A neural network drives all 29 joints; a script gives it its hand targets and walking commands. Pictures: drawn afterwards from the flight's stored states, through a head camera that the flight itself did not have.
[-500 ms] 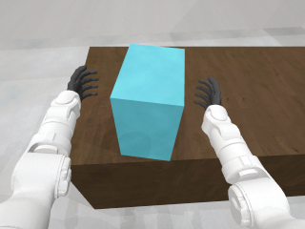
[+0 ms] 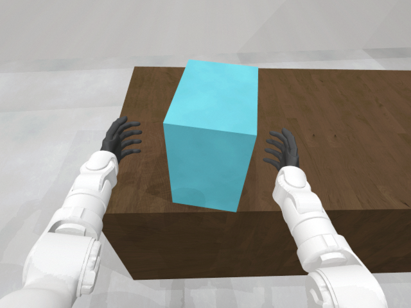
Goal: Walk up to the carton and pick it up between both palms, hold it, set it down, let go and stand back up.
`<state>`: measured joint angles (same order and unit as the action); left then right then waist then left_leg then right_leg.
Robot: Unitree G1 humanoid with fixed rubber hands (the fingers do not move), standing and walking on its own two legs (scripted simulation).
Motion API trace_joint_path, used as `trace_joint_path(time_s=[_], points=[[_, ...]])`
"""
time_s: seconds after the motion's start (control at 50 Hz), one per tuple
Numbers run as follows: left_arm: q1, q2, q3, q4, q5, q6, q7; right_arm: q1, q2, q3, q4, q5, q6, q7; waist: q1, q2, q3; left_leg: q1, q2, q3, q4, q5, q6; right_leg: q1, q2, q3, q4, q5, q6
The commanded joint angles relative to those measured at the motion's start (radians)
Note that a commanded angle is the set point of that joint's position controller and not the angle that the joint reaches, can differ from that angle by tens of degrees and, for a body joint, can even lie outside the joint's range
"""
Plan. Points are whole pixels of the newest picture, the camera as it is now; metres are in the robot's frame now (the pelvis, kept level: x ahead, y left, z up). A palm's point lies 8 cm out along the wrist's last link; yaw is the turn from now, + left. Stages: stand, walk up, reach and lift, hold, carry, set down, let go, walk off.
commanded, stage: set down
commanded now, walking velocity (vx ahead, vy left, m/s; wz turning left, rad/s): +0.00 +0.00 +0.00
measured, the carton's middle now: (213, 138) +0.52 -0.01 +0.01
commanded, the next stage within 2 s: none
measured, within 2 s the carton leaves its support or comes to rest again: neither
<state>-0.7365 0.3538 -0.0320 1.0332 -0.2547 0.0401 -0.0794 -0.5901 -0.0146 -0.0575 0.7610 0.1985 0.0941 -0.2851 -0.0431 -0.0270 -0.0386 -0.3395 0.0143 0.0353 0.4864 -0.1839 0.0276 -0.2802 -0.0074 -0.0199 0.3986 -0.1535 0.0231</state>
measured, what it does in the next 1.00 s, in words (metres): stands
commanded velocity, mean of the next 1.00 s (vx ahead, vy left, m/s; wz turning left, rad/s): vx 0.00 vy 0.00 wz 0.00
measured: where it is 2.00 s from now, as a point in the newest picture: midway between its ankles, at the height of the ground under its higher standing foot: outside the picture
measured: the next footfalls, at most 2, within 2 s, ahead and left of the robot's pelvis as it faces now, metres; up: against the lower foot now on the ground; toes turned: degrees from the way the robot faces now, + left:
none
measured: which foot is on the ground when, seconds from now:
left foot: down 0.00-1.00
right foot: down 0.00-1.00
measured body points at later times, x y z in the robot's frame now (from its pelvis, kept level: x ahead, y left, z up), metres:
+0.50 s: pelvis +0.02 -0.01 +0.00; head +0.03 +0.01 +0.45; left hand +0.35 +0.24 +0.02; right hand +0.33 -0.15 +0.02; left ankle +0.04 +0.10 -0.74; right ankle +0.03 -0.14 -0.74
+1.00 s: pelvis +0.02 -0.01 +0.00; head +0.03 +0.01 +0.44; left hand +0.27 +0.24 -0.02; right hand +0.26 -0.16 -0.02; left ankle +0.04 +0.10 -0.74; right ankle +0.03 -0.14 -0.74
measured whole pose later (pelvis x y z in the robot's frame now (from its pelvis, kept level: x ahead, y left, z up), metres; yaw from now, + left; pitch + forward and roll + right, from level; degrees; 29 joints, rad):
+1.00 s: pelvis +0.02 -0.01 +0.00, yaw +0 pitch -5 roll -2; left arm 0.02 0.34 -0.03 0.50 -0.22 -0.18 -0.15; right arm 0.10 0.05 0.05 0.51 0.11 -0.34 -0.26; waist 0.04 -0.01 0.11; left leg -0.20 0.03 0.03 0.57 -0.29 0.01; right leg -0.14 0.01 -0.02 0.47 -0.25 0.01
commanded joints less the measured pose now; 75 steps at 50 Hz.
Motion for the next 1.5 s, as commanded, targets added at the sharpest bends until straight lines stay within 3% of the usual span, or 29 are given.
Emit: trace_joint_path(time_s=[0.0,0.04,0.1,0.16,0.18,0.2,0.28,0.3,0.32,0.38,0.42,0.54,0.6,0.62,0.64,0.68,0.76,0.78,0.86,0.88,0.94,0.98,1.04,1.08,1.18,1.42,1.44,1.48], points=[[-0.37,0.155,0.049,-0.252,0.001,-0.046,0.001,-0.326,-0.088,-0.013,-0.259,-0.014,-0.08,-0.005,0.016,0.133,-0.398,0.226,0.012,-0.003,-0.071,0.085,-0.067,0.103,0.037,-0.03,-0.033,0.018,-0.044],[-0.338,0.162,0.066,-0.266,0.004,-0.045,0.0,-0.306,-0.073,0.007,-0.295,-0.01,-0.085,-0.007,0.032,0.128,-0.395,0.217,0.005,0.004,-0.061,0.108,-0.062,0.127,0.034,-0.02,-0.034,0.031,-0.041],[-0.27,0.153,0.057,-0.303,-0.005,-0.048,-0.01,-0.231,-0.053,0.011,-0.311,-0.019,-0.091,-0.016,0.017,0.097,-0.375,0.212,0.005,0.002,-0.064,0.09,-0.051,0.143,0.03,-0.01,-0.033,0.028,-0.036],[-0.251,0.164,0.074,-0.378,0.006,-0.069,-0.011,-0.195,-0.042,0.018,-0.362,-0.021,-0.116,-0.016,0.037,0.136,-0.412,0.213,0.001,0.008,-0.052,0.125,-0.059,0.137,0.026,-0.007,-0.026,0.034,-0.042],[-0.197,0.154,0.077,-0.404,0.018,-0.068,-0.009,-0.138,-0.037,0.024,-0.362,-0.02,-0.125,-0.018,0.034,0.147,-0.417,0.243,0.005,0.003,-0.042,0.17,-0.065,0.139,0.031,-0.01,-0.023,0.064,-0.047],[-0.108,0.144,0.095,-0.431,0.027,-0.071,-0.012,-0.06,-0.026,0.06,-0.376,-0.003,-0.135,-0.014,0.057,0.143,-0.414,0.271,0.005,0.002,-0.032,0.237,-0.066,0.165,0.032,-0.008,-0.023,0.099,-0.048],[0.024,0.122,0.108,-0.507,0.055,-0.054,-0.041,0.074,-0.033,0.07,-0.373,0.006,-0.175,-0.028,0.033,0.157,-0.341,0.344,0.004,-0.007,-0.008,0.375,-0.092,0.176,0.038,-0.008,-0.043,0.179,-0.047],[0.062,0.121,0.122,-0.523,0.07,-0.046,-0.048,0.109,-0.033,0.083,-0.368,0.009,-0.185,-0.031,0.048,0.161,-0.31,0.354,0.003,-0.008,-0.012,0.387,-0.092,0.184,0.036,-0.004,-0.049,0.185,-0.047],[0.017,0.135,0.113,-0.547,0.055,-0.04,-0.052,0.057,-0.045,0.067,-0.406,-0.002,-0.189,-0.036,0.033,0.14,-0.31,0.335,0.003,-0.004,-0.018,0.349,-0.09,0.169,0.034,-0.007,-0.056,0.16,-0.041],[0.114,0.132,0.116,-0.583,0.043,-0.045,-0.057,0.15,-0.011,0.086,-0.477,-0.019,-0.208,-0.04,0.052,0.096,-0.254,0.274,-0.002,0.004,-0.043,0.254,-0.068,0.192,0.021,0.005,-0.052,0.135,-0.032],[0.184,0.122,0.119,-0.614,0.046,-0.065,-0.057,0.222,0.008,0.098,-0.497,-0.026,-0.23,-0.035,0.068,0.102,-0.232,0.276,0.0,0.006,-0.045,0.248,-0.063,0.199,0.018,0.007,-0.05,0.117,-0.04],[0.36,0.096,0.103,-0.672,0.053,-0.151,-0.067,0.403,0.028,0.108,-0.475,-0.055,-0.336,-0.022,0.062,0.12,-0.19,0.308,0.014,-0.018,-0.022,0.301,-0.08,0.2,0.023,0.003,-0.043,0.119,-0.061],[0.409,0.097,0.094,-0.636,0.06,-0.191,-0.077,0.442,0.046,0.116,-0.437,-0.07,-0.383,-0.016,0.065,0.128,-0.13,0.272,0.014,-0.024,-0.027,0.231,-0.076,0.175,0.014,0.01,-0.05,0.047,-0.071],[0.385,0.104,0.085,-0.652,0.051,-0.194,-0.081,0.422,0.041,0.099,-0.446,-0.083,-0.388,-0.017,0.047,0.12,-0.12,0.261,0.015,-0.022,-0.031,0.206,-0.072,0.173,0.01,0.012,-0.048,0.039,-0.069],[0.414,0.107,0.087,-0.69,0.053,-0.209,-0.078,0.459,0.049,0.107,-0.459,-0.077,-0.404,-0.015,0.063,0.136,-0.127,0.256,0.015,-0.02,-0.026,0.224,-0.077,0.184,0.006,0.016,-0.041,0.047,-0.069],[0.396,0.126,0.089,-0.694,0.049,-0.224,-0.072,0.435,0.035,0.093,-0.445,-0.085,-0.421,-0.008,0.066,0.164,-0.102,0.233,0.015,-0.022,-0.027,0.183,-0.079,0.16,0.003,0.021,-0.034,-0.002,-0.072],[0.479,0.135,0.075,-0.75,0.018,-0.256,-0.069,0.495,0.051,0.096,-0.488,-0.089,-0.452,0.002,0.063,0.139,-0.121,0.223,0.019,-0.022,-0.02,0.156,-0.07,0.169,0.004,0.026,-0.017,-0.008,-0.068],[0.517,0.135,0.078,-0.727,0.021,-0.265,-0.067,0.524,0.056,0.106,-0.464,-0.087,-0.46,0.009,0.075,0.149,-0.114,0.219,0.018,-0.022,-0.013,0.163,-0.07,0.166,0.003,0.03,-0.011,-0.013,-0.073],[0.554,0.147,0.061,-0.698,0.008,-0.288,-0.072,0.539,0.058,0.109,-0.434,-0.099,-0.48,0.016,0.072,0.122,-0.084,0.176,0.019,-0.025,-0.008,0.105,-0.063,0.158,-0.003,0.044,0.001,-0.059,-0.073],[0.589,0.134,0.061,-0.706,0.018,-0.283,-0.069,0.576,0.056,0.105,-0.409,-0.094,-0.483,0.017,0.071,0.153,-0.061,0.197,0.024,-0.03,-0.007,0.124,-0.072,0.15,-0.001,0.04,0.001,-0.045,-0.081],[0.622,0.11,0.056,-0.672,0.045,-0.242,-0.065,0.583,0.024,0.095,-0.371,-0.098,-0.476,0.037,0.076,0.162,-0.049,0.223,0.033,-0.038,-0.028,0.12,-0.083,0.143,0.012,0.027,-0.013,-0.09,-0.085],[0.603,0.13,0.047,-0.711,0.018,-0.245,-0.064,0.576,0.02,0.078,-0.418,-0.104,-0.477,0.039,0.067,0.145,-0.039,0.203,0.031,-0.034,-0.038,0.072,-0.078,0.137,0.005,0.032,-0.011,-0.102,-0.08],[0.62,0.111,0.037,-0.667,0.035,-0.22,-0.045,0.576,-0.007,0.061,-0.348,-0.114,-0.443,0.066,0.064,0.161,-0.006,0.176,0.039,-0.04,-0.075,-0.001,-0.073,0.153,0.013,0.025,-0.007,-0.145,-0.085],[0.626,0.128,0.035,-0.697,0.018,-0.229,-0.041,0.577,-0.012,0.052,-0.393,-0.12,-0.442,0.076,0.071,0.138,-0.025,0.173,0.035,-0.03,-0.077,0.032,-0.069,0.17,0.007,0.029,-0.007,-0.101,-0.079],[0.702,0.091,0.023,-0.663,0.051,-0.226,-0.03,0.618,-0.056,0.062,-0.343,-0.104,-0.428,0.113,0.072,0.144,-0.012,0.285,0.039,-0.038,-0.08,0.169,-0.085,0.171,0.02,0.024,-0.046,-0.044,-0.086],[0.815,0.058,0.054,-0.655,0.114,-0.177,-0.019,0.727,-0.1,0.072,-0.334,-0.109,-0.413,0.17,0.091,0.073,0.029,0.344,0.015,0.001,-0.1,0.277,-0.069,0.197,0.013,0.036,-0.1,0.062,-0.076],[0.8,0.066,0.056,-0.668,0.117,-0.178,-0.017,0.725,-0.103,0.062,-0.332,-0.118,-0.414,0.168,0.078,0.077,0.031,0.342,0.01,0.006,-0.096,0.268,-0.068,0.189,0.005,0.039,-0.101,0.085,-0.07],[0.812,0.052,0.061,-0.651,0.142,-0.16,-0.009,0.722,-0.122,0.063,-0.291,-0.122,-0.404,0.182,0.081,0.096,0.042,0.359,0.01,0.004,-0.104,0.277,-0.073,0.174,0.008,0.033,-0.103,0.095,-0.07]])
